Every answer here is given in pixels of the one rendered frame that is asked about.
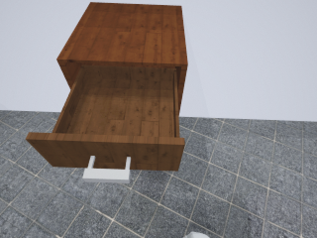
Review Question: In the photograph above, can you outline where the drawer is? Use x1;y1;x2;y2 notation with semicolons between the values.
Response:
26;64;185;172

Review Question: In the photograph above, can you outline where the cabinet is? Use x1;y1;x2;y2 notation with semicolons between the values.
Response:
56;2;188;116

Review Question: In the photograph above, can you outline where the handle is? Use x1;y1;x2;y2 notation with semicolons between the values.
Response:
82;156;131;183

